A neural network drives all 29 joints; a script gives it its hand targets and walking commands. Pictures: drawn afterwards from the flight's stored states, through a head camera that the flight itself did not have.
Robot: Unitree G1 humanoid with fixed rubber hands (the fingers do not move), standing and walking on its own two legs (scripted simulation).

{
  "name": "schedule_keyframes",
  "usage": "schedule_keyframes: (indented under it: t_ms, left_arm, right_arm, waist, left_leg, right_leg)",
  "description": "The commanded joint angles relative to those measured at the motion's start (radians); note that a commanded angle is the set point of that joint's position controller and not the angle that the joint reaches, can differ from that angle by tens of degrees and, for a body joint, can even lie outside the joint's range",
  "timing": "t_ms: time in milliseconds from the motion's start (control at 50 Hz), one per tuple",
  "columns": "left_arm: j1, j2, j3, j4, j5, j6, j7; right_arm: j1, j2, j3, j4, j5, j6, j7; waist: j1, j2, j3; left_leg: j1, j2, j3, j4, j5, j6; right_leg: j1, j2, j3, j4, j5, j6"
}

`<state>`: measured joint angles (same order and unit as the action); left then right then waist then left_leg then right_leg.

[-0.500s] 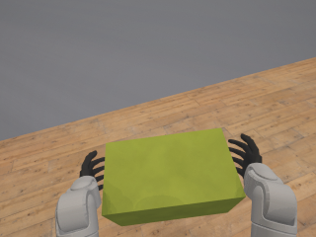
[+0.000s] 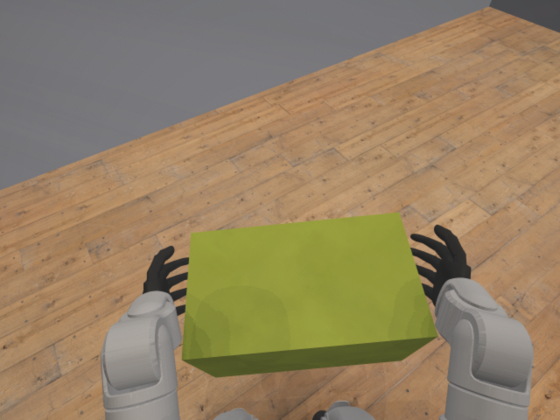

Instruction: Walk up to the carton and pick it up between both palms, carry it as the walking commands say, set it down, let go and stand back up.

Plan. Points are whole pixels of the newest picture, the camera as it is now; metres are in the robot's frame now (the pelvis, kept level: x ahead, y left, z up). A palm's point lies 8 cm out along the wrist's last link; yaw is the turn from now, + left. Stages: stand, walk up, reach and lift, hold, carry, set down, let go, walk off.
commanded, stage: carry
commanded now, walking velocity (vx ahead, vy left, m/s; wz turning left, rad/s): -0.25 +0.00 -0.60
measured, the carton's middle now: (301, 300) +0.30 -0.01 -0.01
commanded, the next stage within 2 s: none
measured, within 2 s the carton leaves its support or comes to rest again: neither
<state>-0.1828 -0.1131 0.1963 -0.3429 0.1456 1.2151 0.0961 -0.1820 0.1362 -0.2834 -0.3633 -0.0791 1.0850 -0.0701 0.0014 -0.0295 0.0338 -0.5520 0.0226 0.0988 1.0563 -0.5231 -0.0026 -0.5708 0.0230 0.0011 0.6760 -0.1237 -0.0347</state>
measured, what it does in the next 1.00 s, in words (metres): walks backwards, turning right: left foot, then right foot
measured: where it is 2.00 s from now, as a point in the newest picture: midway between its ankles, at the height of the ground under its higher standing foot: outside the picture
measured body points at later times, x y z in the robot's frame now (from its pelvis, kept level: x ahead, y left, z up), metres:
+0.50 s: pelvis -0.18 +0.07 +0.00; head -0.20 +0.09 +0.45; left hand +0.15 +0.15 +0.09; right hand +0.02 -0.19 +0.09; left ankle -0.05 +0.12 -0.71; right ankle -0.29 -0.04 -0.71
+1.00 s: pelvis -0.31 +0.17 +0.01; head -0.32 +0.21 +0.46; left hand +0.02 +0.23 +0.08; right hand -0.14 -0.10 +0.10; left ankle -0.21 +0.22 -0.71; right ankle -0.37 +0.05 -0.68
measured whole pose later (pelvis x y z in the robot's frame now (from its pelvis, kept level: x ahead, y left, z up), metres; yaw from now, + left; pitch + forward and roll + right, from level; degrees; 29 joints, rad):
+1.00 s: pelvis -0.31 +0.17 +0.01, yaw -29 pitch +1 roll -1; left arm -0.16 -0.05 0.19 -0.27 0.10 1.19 0.12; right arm -0.14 0.13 -0.23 -0.27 -0.09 1.12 -0.12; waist 0.05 -0.04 -0.09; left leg -0.44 0.06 0.14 0.69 -0.27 0.05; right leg -0.45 -0.05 -0.07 0.90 -0.46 0.02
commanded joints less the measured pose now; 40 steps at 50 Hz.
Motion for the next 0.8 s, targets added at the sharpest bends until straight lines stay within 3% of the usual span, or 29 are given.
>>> schedule_keyframes:
  t_ms: [0, 20, 60, 80, 100, 120, 140, 160, 180, 220, 260, 320, 400, 420, 440, 460, 480, 500, 520, 540, 560, 600, 620, 640, 660, 720, 740, 760, 780]
  left_arm:
    - [-0.550, -0.795, -0.746, -0.220, -0.458, -0.060, -0.333]
    - [-0.545, -0.786, -0.744, -0.231, -0.452, -0.066, -0.330]
    - [-0.507, -0.779, -0.753, -0.210, -0.441, -0.067, -0.325]
    - [-0.491, -0.776, -0.763, -0.205, -0.441, -0.064, -0.323]
    - [-0.499, -0.772, -0.775, -0.210, -0.438, -0.062, -0.322]
    - [-0.549, -0.778, -0.784, -0.244, -0.456, -0.058, -0.323]
    - [-0.627, -0.777, -0.779, -0.290, -0.467, -0.061, -0.327]
    - [-0.666, -0.788, -0.796, -0.298, -0.495, -0.062, -0.331]
    - [-0.645, -0.796, -0.804, -0.245, -0.517, -0.065, -0.344]
    - [-0.576, -0.774, -0.775, -0.200, -0.514, -0.057, -0.351]
    - [-0.538, -0.759, -0.762, -0.128, -0.492, -0.044, -0.348]
    - [-0.456, -0.769, -0.756, -0.047, -0.461, -0.031, -0.341]
    - [-0.468, -0.793, -0.734, -0.009, -0.465, -0.020, -0.348]
    - [-0.472, -0.804, -0.729, 0.003, -0.464, -0.020, -0.351]
    - [-0.489, -0.821, -0.730, 0.001, -0.469, -0.024, -0.355]
    - [-0.497, -0.827, -0.720, 0.014, -0.467, -0.029, -0.359]
    - [-0.490, -0.826, -0.717, 0.032, -0.477, -0.037, -0.362]
    - [-0.482, -0.833, -0.729, 0.025, -0.489, -0.044, -0.362]
    - [-0.497, -0.856, -0.742, 0.028, -0.488, -0.045, -0.369]
    - [-0.519, -0.896, -0.747, 0.012, -0.472, -0.054, -0.363]
    - [-0.555, -0.903, -0.749, -0.018, -0.479, -0.057, -0.355]
    - [-0.532, -0.895, -0.726, -0.032, -0.451, -0.062, -0.340]
    - [-0.501, -0.875, -0.719, -0.049, -0.433, -0.066, -0.333]
    - [-0.483, -0.861, -0.705, -0.046, -0.422, -0.065, -0.327]
    - [-0.455, -0.849, -0.693, -0.029, -0.414, -0.063, -0.325]
    - [-0.373, -0.801, -0.690, 0.019, -0.383, -0.054, -0.315]
    - [-0.366, -0.788, -0.694, 0.036, -0.374, -0.051, -0.313]
    - [-0.353, -0.781, -0.703, 0.059, -0.365, -0.046, -0.311]
    - [-0.366, -0.790, -0.725, 0.048, -0.370, -0.049, -0.310]
  right_arm:
    - [-0.358, 0.900, 0.863, 0.033, 0.427, 0.087, 0.313]
    - [-0.373, 0.899, 0.867, 0.010, 0.432, 0.082, 0.311]
    - [-0.377, 0.878, 0.869, -0.009, 0.441, 0.078, 0.313]
    - [-0.356, 0.864, 0.871, -0.014, 0.439, 0.074, 0.313]
    - [-0.327, 0.866, 0.864, 0.003, 0.435, 0.073, 0.315]
    - [-0.328, 0.861, 0.848, -0.004, 0.420, 0.071, 0.312]
    - [-0.345, 0.874, 0.850, -0.026, 0.414, 0.070, 0.313]
    - [-0.372, 0.873, 0.848, -0.017, 0.408, 0.065, 0.314]
    - [-0.374, 0.866, 0.842, -0.011, 0.396, 0.069, 0.306]
    - [-0.391, 0.833, 0.815, -0.032, 0.399, 0.068, 0.296]
    - [-0.382, 0.800, 0.798, -0.009, 0.375, 0.077, 0.290]
    - [-0.342, 0.752, 0.776, 0.001, 0.337, 0.087, 0.295]
    - [-0.327, 0.766, 0.775, 0.065, 0.321, 0.099, 0.306]
    - [-0.322, 0.777, 0.782, 0.081, 0.321, 0.097, 0.311]
    - [-0.333, 0.792, 0.792, 0.087, 0.320, 0.095, 0.312]
    - [-0.370, 0.802, 0.809, 0.087, 0.326, 0.094, 0.314]
    - [-0.409, 0.813, 0.829, 0.068, 0.345, 0.089, 0.315]
    - [-0.441, 0.828, 0.852, 0.046, 0.368, 0.090, 0.315]
    - [-0.478, 0.834, 0.863, 0.040, 0.374, 0.082, 0.316]
    - [-0.603, 0.855, 0.892, -0.034, 0.407, 0.072, 0.330]
    - [-0.642, 0.861, 0.910, -0.057, 0.444, 0.066, 0.335]
    - [-0.683, 0.868, 0.937, -0.106, 0.486, 0.061, 0.341]
    - [-0.676, 0.861, 0.947, -0.114, 0.493, 0.063, 0.338]
    - [-0.647, 0.840, 0.949, -0.110, 0.496, 0.068, 0.335]
    - [-0.628, 0.823, 0.942, -0.097, 0.490, 0.077, 0.330]
    - [-0.512, 0.767, 0.909, -0.008, 0.463, 0.096, 0.328]
    - [-0.486, 0.757, 0.893, 0.028, 0.452, 0.096, 0.330]
    - [-0.450, 0.741, 0.875, 0.062, 0.439, 0.098, 0.335]
    - [-0.434, 0.727, 0.852, 0.089, 0.426, 0.096, 0.343]
  waist:
    - [0.023, -0.091, -0.519]
    - [0.024, -0.132, -0.527]
    - [0.018, -0.157, -0.543]
    - [0.004, -0.127, -0.546]
    - [-0.011, 0.081, -0.541]
    - [0.002, 0.361, -0.511]
    - [-0.003, 0.299, -0.412]
    - [0.000, 0.206, -0.382]
    - [0.002, -0.003, -0.354]
    - [0.017, 0.040, -0.363]
    - [0.023, 0.117, -0.354]
    - [0.014, 0.246, -0.366]
    - [-0.003, 0.344, -0.400]
    - [-0.005, 0.324, -0.399]
    - [0.002, 0.256, -0.401]
    - [0.006, 0.106, -0.381]
    - [0.009, -0.114, -0.348]
    - [0.015, -0.318, -0.305]
    - [0.023, -0.210, -0.259]
    - [0.026, -0.184, -0.239]
    - [0.023, -0.116, -0.230]
    - [0.016, -0.168, -0.271]
    - [0.015, -0.244, -0.295]
    - [0.016, -0.254, -0.325]
    - [0.018, -0.274, -0.331]
    - [0.018, -0.262, -0.397]
    - [0.002, -0.214, -0.414]
    - [-0.003, -0.075, -0.425]
    - [0.004, 0.192, -0.434]
  left_leg:
    - [0.066, -0.031, -0.049, -0.078, 0.049, 0.004]
    - [0.121, -0.043, -0.052, -0.167, 0.023, 0.012]
    - [0.316, -0.061, -0.047, -0.416, 0.049, 0.032]
    - [0.488, -0.050, -0.030, -0.611, 0.112, 0.053]
    - [0.599, 0.177, -0.254, -0.757, 0.181, 0.131]
    - [0.541, 0.489, -0.488, -0.702, 0.601, 0.270]
    - [0.399, 0.571, -0.388, -0.702, 0.796, 0.360]
    - [0.280, 0.526, -0.310, -0.686, 0.811, 0.338]
    - [0.248, 0.390, -0.196, -0.656, 0.810, 0.259]
    - [0.318, 0.313, -0.097, -0.615, 0.769, 0.186]
    - [0.342, 0.297, -0.045, -0.594, 0.799, 0.172]
    - [0.401, 0.282, -0.022, -0.603, 0.723, 0.145]
    - [0.469, 0.357, -0.093, -0.621, 0.640, 0.126]
    - [0.459, 0.372, -0.091, -0.611, 0.631, 0.115]
    - [0.420, 0.363, -0.064, -0.555, 0.570, 0.083]
    - [0.304, 0.312, 0.001, -0.421, 0.459, 0.024]
    - [0.021, 0.234, 0.066, -0.266, 0.178, -0.043]
    - [-0.241, 0.123, 0.091, -0.063, -0.127, -0.085]
    - [-0.189, 0.109, -0.019, 0.131, -0.090, -0.078]
    - [-0.154, 0.118, -0.063, 0.194, -0.011, -0.067]
    - [-0.119, 0.121, -0.064, 0.166, 0.089, -0.071]
    - [-0.022, 0.102, -0.055, 0.130, 0.157, -0.061]
    - [-0.020, 0.082, -0.056, 0.105, 0.162, -0.055]
    - [-0.001, 0.069, -0.043, 0.069, 0.160, -0.048]
    - [0.003, 0.059, -0.030, 0.013, 0.154, -0.045]
    - [0.149, 0.034, -0.019, -0.300, 0.063, -0.015]
    - [0.228, 0.033, -0.004, -0.491, 0.127, -0.009]
    - [0.321, 0.084, -0.068, -0.646, 0.199, -0.005]
    - [0.413, 0.296, -0.340, -0.730, 0.428, 0.045]
  right_leg:
    - [0.372, -0.265, 0.380, -0.332, 0.065, -0.091]
    - [0.350, -0.269, 0.384, -0.351, 0.011, -0.088]
    - [0.268, -0.228, 0.351, -0.352, -0.032, -0.048]
    - [0.174, -0.167, 0.268, -0.331, -0.060, 0.021]
    - [0.047, -0.077, 0.157, -0.110, -0.234, 0.074]
    - [-0.078, 0.069, -0.032, 0.314, -0.475, 0.106]
    - [-0.149, -0.068, 0.043, 0.596, -0.491, 0.101]
    - [-0.125, -0.087, 0.066, 0.746, -0.476, 0.088]
    - [-0.096, -0.045, 0.035, 0.825, -0.372, 0.083]
    - [-0.087, -0.053, 0.002, 0.796, -0.316, 0.072]
    - [-0.051, -0.049, -0.041, 0.669, -0.338, 0.075]
    - [-0.010, -0.037, -0.077, 0.440, -0.378, 0.083]
    - [0.094, -0.035, -0.105, 0.098, -0.448, 0.057]
    - [0.132, -0.038, -0.101, -0.005, -0.388, 0.050]
    - [0.210, -0.048, -0.064, -0.161, -0.283, 0.044]
    - [0.302, -0.100, 0.079, -0.284, -0.195, 0.022]
    - [0.437, -0.274, 0.330, -0.299, 0.106, -0.036]
    - [0.489, -0.457, 0.532, -0.296, 0.406, -0.130]
    - [0.365, -0.454, 0.432, -0.307, 0.487, -0.194]
    - [0.281, -0.415, 0.375, -0.290, 0.382, -0.192]
    - [0.257, -0.333, 0.269, -0.283, 0.246, -0.144]
    - [0.178, -0.277, 0.176, -0.281, 0.080, -0.088]
    - [0.185, -0.271, 0.169, -0.289, 0.004, -0.078]
    - [0.202, -0.261, 0.161, -0.303, -0.102, -0.073]
    - [0.216, -0.259, 0.166, -0.302, -0.130, -0.071]
    - [0.242, -0.255, 0.181, -0.214, -0.080, -0.065]
    - [0.240, -0.231, 0.150, -0.150, -0.064, -0.042]
    - [0.213, -0.196, 0.125, -0.076, -0.067, -0.015]
    - [0.095, -0.103, 0.050, 0.090, -0.185, 0.046]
